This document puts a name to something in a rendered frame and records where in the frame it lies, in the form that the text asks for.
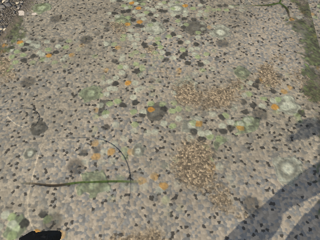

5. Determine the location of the robot left hand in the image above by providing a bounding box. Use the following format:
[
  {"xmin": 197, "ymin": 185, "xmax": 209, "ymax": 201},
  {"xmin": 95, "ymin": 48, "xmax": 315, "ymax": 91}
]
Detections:
[{"xmin": 19, "ymin": 230, "xmax": 62, "ymax": 240}]

